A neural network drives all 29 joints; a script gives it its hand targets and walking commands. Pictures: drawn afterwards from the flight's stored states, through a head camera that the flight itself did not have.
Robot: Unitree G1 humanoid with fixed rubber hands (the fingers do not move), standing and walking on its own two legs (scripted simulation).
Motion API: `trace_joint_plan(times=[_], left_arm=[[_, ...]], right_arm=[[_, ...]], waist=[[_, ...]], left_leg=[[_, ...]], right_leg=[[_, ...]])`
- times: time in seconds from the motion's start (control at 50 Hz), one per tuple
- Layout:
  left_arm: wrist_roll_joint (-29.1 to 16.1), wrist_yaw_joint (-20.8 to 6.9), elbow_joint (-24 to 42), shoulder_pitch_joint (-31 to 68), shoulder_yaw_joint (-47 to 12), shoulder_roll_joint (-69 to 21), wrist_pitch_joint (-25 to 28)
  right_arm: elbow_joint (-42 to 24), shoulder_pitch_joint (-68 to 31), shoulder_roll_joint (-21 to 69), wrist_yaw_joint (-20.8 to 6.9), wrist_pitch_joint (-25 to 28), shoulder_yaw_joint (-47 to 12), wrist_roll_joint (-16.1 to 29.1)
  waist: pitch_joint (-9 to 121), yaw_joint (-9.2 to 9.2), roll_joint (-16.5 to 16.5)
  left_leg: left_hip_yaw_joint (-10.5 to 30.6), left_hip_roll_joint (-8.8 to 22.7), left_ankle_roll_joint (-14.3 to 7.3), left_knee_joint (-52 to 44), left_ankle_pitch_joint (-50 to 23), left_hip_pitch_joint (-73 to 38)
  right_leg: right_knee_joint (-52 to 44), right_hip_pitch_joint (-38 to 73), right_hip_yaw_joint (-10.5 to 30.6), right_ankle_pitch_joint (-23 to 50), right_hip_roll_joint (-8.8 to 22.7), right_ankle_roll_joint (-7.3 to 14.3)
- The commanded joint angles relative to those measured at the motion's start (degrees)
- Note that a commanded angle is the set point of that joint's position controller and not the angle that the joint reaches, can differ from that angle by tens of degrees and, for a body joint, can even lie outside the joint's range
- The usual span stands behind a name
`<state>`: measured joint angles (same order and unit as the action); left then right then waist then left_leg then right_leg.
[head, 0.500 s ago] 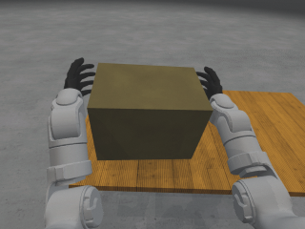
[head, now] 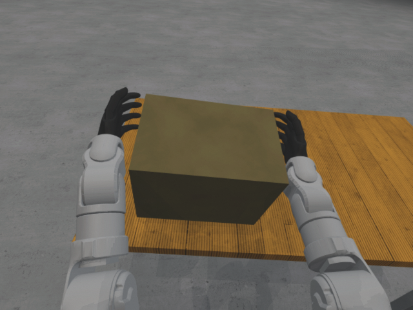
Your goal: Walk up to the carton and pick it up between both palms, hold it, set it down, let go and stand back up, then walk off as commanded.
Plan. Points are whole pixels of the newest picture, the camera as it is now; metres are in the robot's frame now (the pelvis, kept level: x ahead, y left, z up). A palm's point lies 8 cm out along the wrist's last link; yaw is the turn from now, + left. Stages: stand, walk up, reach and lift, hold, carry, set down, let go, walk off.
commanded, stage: set down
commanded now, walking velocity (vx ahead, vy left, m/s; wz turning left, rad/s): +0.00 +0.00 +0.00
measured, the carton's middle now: (204, 164) +0.37 -0.02 +0.12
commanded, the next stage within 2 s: none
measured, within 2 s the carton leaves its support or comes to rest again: neither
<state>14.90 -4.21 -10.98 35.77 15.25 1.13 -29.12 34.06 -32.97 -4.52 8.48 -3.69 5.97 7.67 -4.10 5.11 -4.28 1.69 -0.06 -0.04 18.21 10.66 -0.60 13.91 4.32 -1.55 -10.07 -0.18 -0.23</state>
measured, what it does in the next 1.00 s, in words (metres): stands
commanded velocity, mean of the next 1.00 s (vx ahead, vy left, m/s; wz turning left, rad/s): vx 0.00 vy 0.00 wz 0.00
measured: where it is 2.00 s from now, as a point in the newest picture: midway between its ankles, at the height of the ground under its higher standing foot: outside the picture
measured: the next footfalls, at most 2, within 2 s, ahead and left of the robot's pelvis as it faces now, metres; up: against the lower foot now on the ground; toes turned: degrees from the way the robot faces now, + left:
none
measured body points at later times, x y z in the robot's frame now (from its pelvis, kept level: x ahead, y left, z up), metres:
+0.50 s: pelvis +0.00 +0.00 +0.00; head -0.02 +0.03 +0.45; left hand +0.42 +0.14 +0.18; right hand +0.37 -0.20 +0.14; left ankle +0.00 +0.12 -0.75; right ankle -0.02 -0.12 -0.75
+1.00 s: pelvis +0.01 +0.00 +0.00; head +0.00 +0.03 +0.45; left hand +0.44 +0.12 +0.15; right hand +0.38 -0.22 +0.12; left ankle +0.00 +0.11 -0.75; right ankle -0.02 -0.12 -0.75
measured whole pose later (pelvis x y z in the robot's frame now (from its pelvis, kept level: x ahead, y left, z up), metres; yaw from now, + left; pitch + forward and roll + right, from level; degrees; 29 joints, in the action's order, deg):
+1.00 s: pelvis +0.01 +0.00 +0.00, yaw -2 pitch -3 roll +0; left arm 14.2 -3.3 -34.9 43.1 18.3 2.1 -16.8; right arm 45.3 -37.3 -2.4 6.4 -0.1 15.8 -2.2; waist -2.1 5.6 -3.3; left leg -0.9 0.1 -0.3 15.9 9.8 2.7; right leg 14.0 -0.8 -0.9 -9.7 0.2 -0.4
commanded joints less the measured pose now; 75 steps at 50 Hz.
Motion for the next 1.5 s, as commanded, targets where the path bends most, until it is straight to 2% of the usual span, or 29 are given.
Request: trace_joint_plan(times=[0.0,0.08,0.22,0.42,0.54,0.7,0.88,1.12,1.48], left_arm=[[-7.76,-5.85,4.8,33.42,-26.97,-27.56,2.99],[-5.09,-6.63,0.52,32.02,-22.71,-25.98,2.17],[-3.79,-7.4,-4.34,32.44,-19.15,-25.88,3.48],[-5.62,-6.45,-9.69,36.77,-20.14,-28.3,7.84],[-5.59,-6.01,-13.79,37.93,-19.28,-28.83,9.81],[-4.72,-6.08,-17.27,37.72,-17.27,-28.56,11.79],[-4.69,-5.77,-19.31,38.56,-16.43,-28.42,13.89],[-4.43,-5.37,-24.24,40.57,-15.34,-28.27,16.94],[-2.36,-4.78,-33.42,44.44,-10.0,-27.23,21.91]], right_arm=[[-21.24,-47.99,23.47,-7.23,5.45,-19.78,1.84],[-15.94,-46.3,23.74,-7.51,4.27,-17.96,0.61],[-12.2,-46.64,24.28,-8.08,4.96,-15.35,-1.46],[-10.49,-49.74,25.53,-8.76,7.22,-12.18,-5.14],[-7.21,-49.45,26.1,-9.19,7.6,-9.91,-7.15],[-4.71,-48.36,27.33,-9.5,7.98,-8.65,-8.35],[-4.81,-48.53,28.42,-9.53,8.68,-8.6,-9.09],[-1.46,-47.1,28.26,-10.21,9.42,-4.97,-11.77],[2.23,-47.05,29.6,-11.81,11.51,1.25,-17.81]], waist=[[28.86,1.09,5.18],[23.71,0.39,4.95],[23.14,-0.22,4.22],[26.57,0.33,3.88],[26.69,0.5,3.96],[27.37,0.18,3.94],[29.86,0.05,3.31],[30.93,1.13,4.48],[33.37,0.51,4.83]], left_leg=[[-4.2,-1.5,3.42,1.91,-25.22,-11.76],[-4.79,-1.95,2.38,-0.39,-18.37,-7.46],[-5.33,-1.98,1.99,-1.27,-16.93,-6.54],[-5.16,-1.34,2.39,-0.97,-16.97,-8.77],[-5.24,-1.3,2.45,-1.25,-15.89,-8.62],[-5.6,-1.7,2.4,-1.21,-17.03,-7.21],[-5.73,-1.8,2.49,-0.69,-19.23,-6.87],[-5.52,-1.26,3.23,-0.22,-21.29,-8.3],[-6.02,-0.77,3.15,0.36,-21.85,-6.77]], right_leg=[[1.18,1.75,-4.59,23.75,-2.96,-2.72],[1.07,2.71,-3.84,22.1,-1.98,-3.05],[1.24,2.46,-3.91,22.21,-1.83,-3.4],[0.56,-1.38,-4.76,18.32,-2.39,-2.94],[0.19,-2.57,-4.79,16.98,-2.24,-2.86],[1.12,-0.81,-4.2,22.02,-1.7,-3.49],[2.2,0.44,-3.84,27.34,-1.55,-4.0],[1.96,-2.2,-4.32,27.12,-1.65,-3.61],[2.43,-4.63,-4.79,27.53,-1.58,-3.24]])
